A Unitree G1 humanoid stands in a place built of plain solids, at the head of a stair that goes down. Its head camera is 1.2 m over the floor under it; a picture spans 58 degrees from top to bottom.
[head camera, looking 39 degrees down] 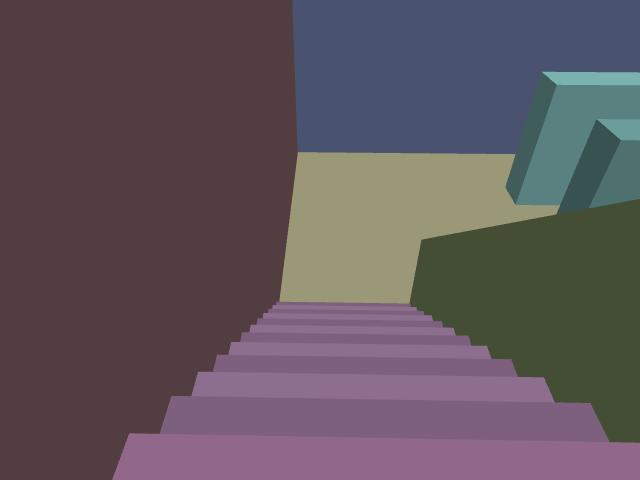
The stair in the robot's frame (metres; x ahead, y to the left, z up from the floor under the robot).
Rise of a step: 0.22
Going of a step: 0.25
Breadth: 1.50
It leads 1 degrees to the right of straight ahead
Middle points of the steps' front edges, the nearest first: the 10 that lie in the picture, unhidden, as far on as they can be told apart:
0.60 -0.21 0.00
0.85 -0.21 -0.22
1.10 -0.22 -0.43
1.34 -0.22 -0.65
1.59 -0.23 -0.87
1.84 -0.23 -1.09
2.09 -0.24 -1.31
2.34 -0.24 -1.53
2.59 -0.25 -1.74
2.83 -0.25 -1.96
